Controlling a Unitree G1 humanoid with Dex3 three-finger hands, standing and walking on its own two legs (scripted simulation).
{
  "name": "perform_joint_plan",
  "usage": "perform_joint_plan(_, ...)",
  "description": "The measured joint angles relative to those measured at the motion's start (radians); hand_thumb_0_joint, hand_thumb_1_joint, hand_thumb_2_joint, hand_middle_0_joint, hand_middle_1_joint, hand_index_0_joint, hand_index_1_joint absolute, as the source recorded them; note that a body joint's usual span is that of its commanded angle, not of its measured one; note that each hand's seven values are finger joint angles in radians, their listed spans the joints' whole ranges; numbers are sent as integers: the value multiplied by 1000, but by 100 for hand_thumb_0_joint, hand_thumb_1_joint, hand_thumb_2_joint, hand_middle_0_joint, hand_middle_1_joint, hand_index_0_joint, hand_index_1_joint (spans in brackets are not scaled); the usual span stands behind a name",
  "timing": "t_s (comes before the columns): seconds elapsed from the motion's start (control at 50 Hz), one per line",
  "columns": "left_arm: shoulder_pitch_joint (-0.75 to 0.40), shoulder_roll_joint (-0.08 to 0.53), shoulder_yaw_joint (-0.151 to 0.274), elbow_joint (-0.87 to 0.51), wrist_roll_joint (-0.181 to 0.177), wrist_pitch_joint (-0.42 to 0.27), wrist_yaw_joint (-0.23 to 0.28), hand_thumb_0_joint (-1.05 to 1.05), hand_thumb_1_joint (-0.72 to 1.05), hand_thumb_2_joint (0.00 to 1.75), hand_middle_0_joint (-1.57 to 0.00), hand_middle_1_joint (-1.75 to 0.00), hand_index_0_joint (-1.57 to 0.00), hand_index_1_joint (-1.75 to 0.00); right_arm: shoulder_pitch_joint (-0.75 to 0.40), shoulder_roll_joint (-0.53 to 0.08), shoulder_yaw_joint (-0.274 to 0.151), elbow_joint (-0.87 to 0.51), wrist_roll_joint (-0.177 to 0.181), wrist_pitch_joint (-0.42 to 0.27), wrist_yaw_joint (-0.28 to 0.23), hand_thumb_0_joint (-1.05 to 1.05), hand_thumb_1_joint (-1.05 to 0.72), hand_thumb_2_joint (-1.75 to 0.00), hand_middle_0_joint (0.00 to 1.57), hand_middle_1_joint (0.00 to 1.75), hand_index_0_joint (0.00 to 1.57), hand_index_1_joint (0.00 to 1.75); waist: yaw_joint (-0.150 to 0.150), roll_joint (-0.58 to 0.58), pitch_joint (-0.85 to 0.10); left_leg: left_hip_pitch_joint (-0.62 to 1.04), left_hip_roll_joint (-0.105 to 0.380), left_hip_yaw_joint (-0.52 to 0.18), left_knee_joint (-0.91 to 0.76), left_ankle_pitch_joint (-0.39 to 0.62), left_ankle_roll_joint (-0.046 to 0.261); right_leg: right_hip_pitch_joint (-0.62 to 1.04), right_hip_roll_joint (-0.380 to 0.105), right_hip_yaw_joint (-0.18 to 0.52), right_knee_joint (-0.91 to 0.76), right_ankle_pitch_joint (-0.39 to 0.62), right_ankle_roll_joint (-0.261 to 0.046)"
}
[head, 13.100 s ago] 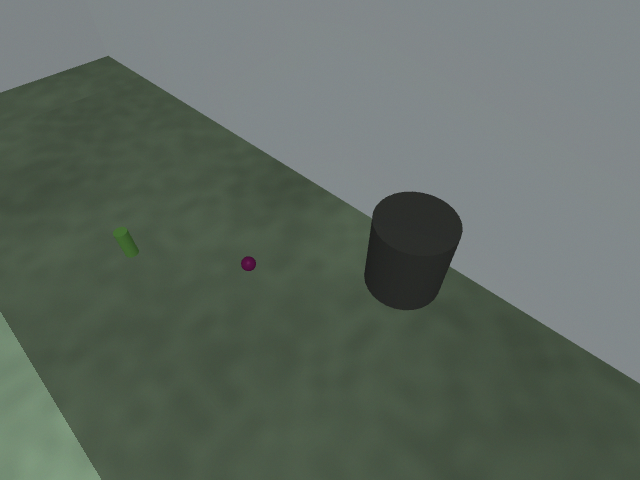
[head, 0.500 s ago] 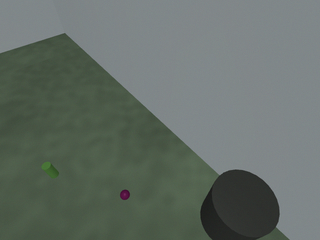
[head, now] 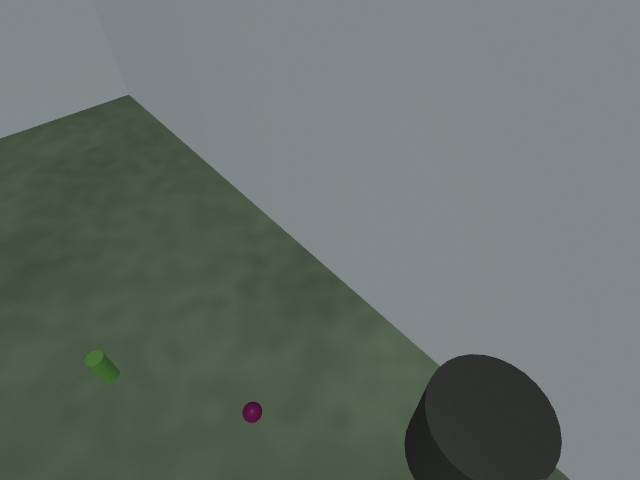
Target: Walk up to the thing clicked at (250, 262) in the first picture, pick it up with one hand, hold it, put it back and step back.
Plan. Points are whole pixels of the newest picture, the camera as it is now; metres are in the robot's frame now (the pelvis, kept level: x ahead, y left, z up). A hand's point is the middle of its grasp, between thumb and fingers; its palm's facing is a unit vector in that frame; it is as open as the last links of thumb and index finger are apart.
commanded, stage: walk up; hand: left
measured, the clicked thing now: (252, 412) +0.45 +0.24 -0.75
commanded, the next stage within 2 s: none
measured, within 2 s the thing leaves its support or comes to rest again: neither
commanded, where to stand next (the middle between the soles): +0.07 +0.00 m, yaw -1 degrees
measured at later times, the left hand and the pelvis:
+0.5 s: hand out of the picture +0.13 +0.31 -0.19, palm faces -0.03 -0.92 -0.39, open 7.3 cm; pelvis +0.05 +0.03 -0.03, yaw -1 degrees
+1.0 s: hand out of the picture +0.05 +0.27 -0.16, palm faces -0.07 -0.91 -0.41, open 7.3 cm; pelvis +0.00 +0.00 -0.03, yaw -4 degrees
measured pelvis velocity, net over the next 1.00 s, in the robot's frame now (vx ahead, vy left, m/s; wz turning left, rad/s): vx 0.00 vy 0.00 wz -0.07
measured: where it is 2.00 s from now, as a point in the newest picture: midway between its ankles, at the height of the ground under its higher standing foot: outside the picture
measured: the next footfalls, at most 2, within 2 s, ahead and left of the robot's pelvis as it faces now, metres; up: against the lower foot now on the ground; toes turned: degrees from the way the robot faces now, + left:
left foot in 0.38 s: +0.18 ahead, +0.14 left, +0.00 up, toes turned +1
right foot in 0.76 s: +0.00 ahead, -0.16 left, +0.00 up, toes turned -4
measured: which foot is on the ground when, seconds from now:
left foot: down 0.00-0.14, up 0.16-0.36, down 0.38-0.78, up 0.80-1.00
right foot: down 0.00-0.38, up 0.40-0.74, down 0.76-1.00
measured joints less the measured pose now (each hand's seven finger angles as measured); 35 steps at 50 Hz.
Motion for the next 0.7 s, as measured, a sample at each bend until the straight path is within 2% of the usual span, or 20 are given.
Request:
perform_joint_plan(0.04,34,7,9,-12,7,-2,-4,0,91,90,-20,-30,-21,-30,39,-11,-11,-17,-7,2,10,1,-90,-90,20,30,20,30,-5,5,-17,-2,0,2,23,-40,10,-14,2,3,48,-73,-17)
perform_joint_plan(0.08,61,18,16,-25,12,-4,-4,0,91,90,-20,-30,-21,-30,73,-21,-20,-33,-10,2,14,1,-90,-90,20,30,20,30,-11,12,-17,-2,4,2,38,-4,7,-22,6,1,83,-71,-29)
perform_joint_plan(0.12,86,28,24,-35,15,-11,-1,0,91,90,-20,-30,-21,-30,103,-28,-27,-43,-11,8,15,1,-90,-90,20,30,20,30,-16,20,-5,-7,15,-2,89,-31,-6,-12,13,-5,94,-19,-18)
perform_joint_plan(0.16,115,27,34,-46,19,-23,0,0,91,90,-20,-30,-21,-30,132,-40,-31,-51,-14,22,16,1,-90,-90,20,30,20,30,-22,46,-5,-40,30,-23,185,-107,8,-3,30,-24,101,-38,1)
perform_joint_plan(0.2,146,24,40,-71,21,-36,2,0,91,90,-20,-30,-21,-30,144,-47,-32,-59,-20,35,15,1,-90,-90,20,30,20,30,-15,50,7,-116,11,-40,333,-179,13,5,30,-26,96,-52,-2)
perform_joint_plan(0.26,180,22,40,-106,15,-39,9,0,91,90,-20,-30,-21,-30,143,-56,-36,-82,-16,24,15,1,-91,-90,20,30,20,30,2,48,48,-222,9,-33,433,-193,9,40,19,-19,51,-42,-5)
perform_joint_plan(0.32,186,32,28,-119,4,-14,21,0,91,90,-20,-30,-21,-30,120,-55,-37,-102,2,10,4,1,-91,-90,20,30,20,30,15,32,86,-262,26,-26,324,-104,-3,46,1,-4,65,-54,14)
perform_joint_plan(0.34,179,36,24,-125,-4,5,24,0,90,90,-20,-30,-21,-30,108,-55,-36,-108,10,6,-2,1,-91,-90,20,30,20,30,16,24,100,-262,25,-24,267,-24,-5,32,-6,0,102,-71,18)
perform_joint_plan(0.36,170,39,22,-134,-12,26,26,0,90,90,-20,-30,-21,-30,99,-58,-35,-117,16,2,-9,1,-90,-90,20,30,20,30,13,22,112,-258,26,-22,206,114,-6,11,-10,0,154,-93,21)
perform_joint_plan(0.38,156,41,21,-145,-21,45,27,0,90,90,-20,-30,-21,-30,90,-60,-37,-125,17,-3,-17,1,-90,-90,20,30,20,30,10,21,123,-258,26,-20,189,166,-7,-18,-13,1,221,-115,20)
perform_joint_plan(0.4,132,47,23,-154,-28,64,30,0,90,90,-20,-30,-21,-30,76,-51,-39,-131,17,-4,-28,1,-90,-90,20,30,20,30,10,3,138,-266,14,-13,208,136,-7,-54,-12,23,303,-161,10)
perform_joint_plan(0.44,85,58,30,-180,-35,94,38,0,91,90,-20,-30,-21,-30,50,-28,-31,-150,22,-2,-38,1,-90,-90,20,30,20,30,9,-26,165,-278,5,-7,230,101,-1,-131,34,78,501,-284,-9)
perform_joint_plan(0.46,66,63,34,-193,-34,104,40,0,91,90,-20,-30,-21,-30,39,-17,-26,-160,24,0,-43,1,-90,-90,20,30,20,30,8,-36,173,-281,7,-6,229,99,0,-165,60,89,593,-312,-16)
perform_joint_plan(0.54,20,79,51,-250,-18,124,26,0,91,90,-20,-29,-20,-30,4,10,-10,-207,22,-5,-74,1,-90,-90,20,30,21,30,13,-70,175,-304,25,14,224,113,-3,-266,111,103,815,-291,-18)
perform_joint_plan(0.62,13,90,72,-303,6,138,-5,0,91,90,-20,-29,-20,-30,-8,5,-12,-249,15,-27,-100,0,-90,-89,21,30,21,30,22,-91,169,-338,56,43,253,114,-9,-285,99,125,836,-259,-6)
perform_joint_plan(0.7,18,90,84,-318,5,136,-28,0,91,90,-20,-29,-20,-30,3,-33,-18,-279,-4,-37,-102,0,-90,-89,21,30,21,30,20,-84,162,-382,96,54,305,112,-21,-229,38,102,656,-273,-6)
